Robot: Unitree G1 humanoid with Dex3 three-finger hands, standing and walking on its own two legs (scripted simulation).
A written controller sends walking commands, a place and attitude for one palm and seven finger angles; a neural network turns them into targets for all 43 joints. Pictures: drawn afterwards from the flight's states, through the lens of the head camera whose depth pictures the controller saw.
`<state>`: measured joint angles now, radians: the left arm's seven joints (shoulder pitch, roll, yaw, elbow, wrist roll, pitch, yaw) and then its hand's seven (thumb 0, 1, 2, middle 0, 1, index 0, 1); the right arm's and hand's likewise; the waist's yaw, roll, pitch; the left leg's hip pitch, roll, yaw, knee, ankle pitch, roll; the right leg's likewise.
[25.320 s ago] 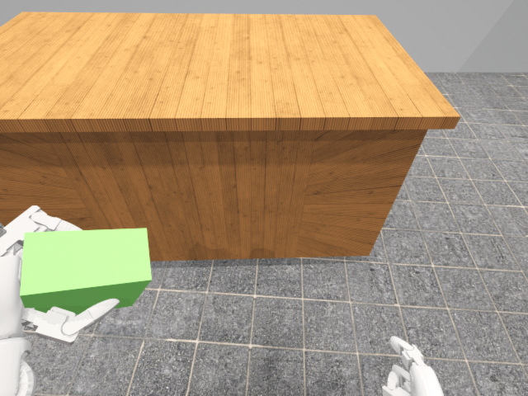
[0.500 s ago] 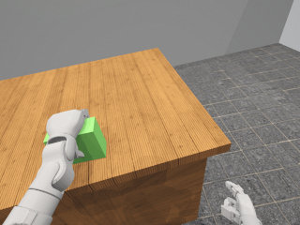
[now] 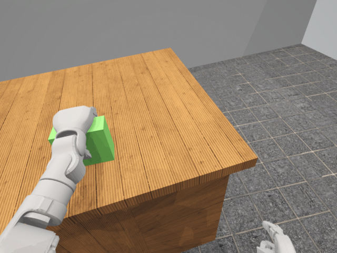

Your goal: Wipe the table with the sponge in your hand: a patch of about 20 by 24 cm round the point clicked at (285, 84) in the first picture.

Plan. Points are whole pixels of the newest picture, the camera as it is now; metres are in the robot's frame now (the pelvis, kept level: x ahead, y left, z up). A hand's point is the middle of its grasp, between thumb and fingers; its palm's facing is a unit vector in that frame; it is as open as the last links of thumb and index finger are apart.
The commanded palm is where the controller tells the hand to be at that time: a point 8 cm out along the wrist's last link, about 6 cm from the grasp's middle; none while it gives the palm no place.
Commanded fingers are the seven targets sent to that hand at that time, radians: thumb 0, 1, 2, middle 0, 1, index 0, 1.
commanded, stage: wipe forward along the middle lane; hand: left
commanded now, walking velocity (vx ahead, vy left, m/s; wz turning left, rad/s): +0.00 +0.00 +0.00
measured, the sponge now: (87, 147) +0.35 +0.27 +0.08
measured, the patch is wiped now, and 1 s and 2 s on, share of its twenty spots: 1.00 1.00 1.00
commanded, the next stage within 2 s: slide back across to the first lane in 0.82 s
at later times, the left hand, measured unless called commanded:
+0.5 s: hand (85, 125) +0.39 +0.27 +0.12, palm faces -0.06 +0.01 -1.00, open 10.1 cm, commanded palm +0.38 +0.27 +0.14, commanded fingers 0.00 0.10 1.30 -1.20 -1.60 -1.20 -1.60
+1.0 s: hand (85, 114) +0.44 +0.29 +0.12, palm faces -0.08 +0.01 -1.00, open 10.1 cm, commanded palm +0.41 +0.30 +0.15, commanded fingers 0.00 0.10 1.30 -1.20 -1.60 -1.20 -1.60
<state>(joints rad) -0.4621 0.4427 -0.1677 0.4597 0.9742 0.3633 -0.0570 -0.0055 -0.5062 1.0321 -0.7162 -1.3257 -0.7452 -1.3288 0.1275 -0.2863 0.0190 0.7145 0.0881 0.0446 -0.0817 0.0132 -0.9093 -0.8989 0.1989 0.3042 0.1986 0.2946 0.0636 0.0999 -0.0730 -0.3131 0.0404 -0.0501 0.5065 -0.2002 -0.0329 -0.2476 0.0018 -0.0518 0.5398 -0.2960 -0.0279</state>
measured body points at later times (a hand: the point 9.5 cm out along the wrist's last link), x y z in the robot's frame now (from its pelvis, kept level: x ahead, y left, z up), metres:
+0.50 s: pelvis +0.00 +0.01 +0.00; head -0.01 -0.03 +0.45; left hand +0.39 +0.27 +0.17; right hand +0.14 -0.24 -0.13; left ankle +0.04 +0.16 -0.73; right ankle +0.00 -0.10 -0.73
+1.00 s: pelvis +0.01 +0.01 +0.00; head +0.02 -0.01 +0.45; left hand +0.44 +0.29 +0.17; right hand +0.09 -0.26 -0.14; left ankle +0.04 +0.16 -0.73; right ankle +0.00 -0.10 -0.73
